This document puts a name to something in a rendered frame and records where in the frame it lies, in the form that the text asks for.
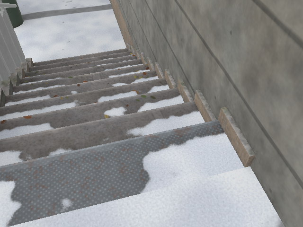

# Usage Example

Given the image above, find stairs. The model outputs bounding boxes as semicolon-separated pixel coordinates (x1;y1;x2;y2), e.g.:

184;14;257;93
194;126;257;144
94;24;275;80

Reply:
0;48;205;166

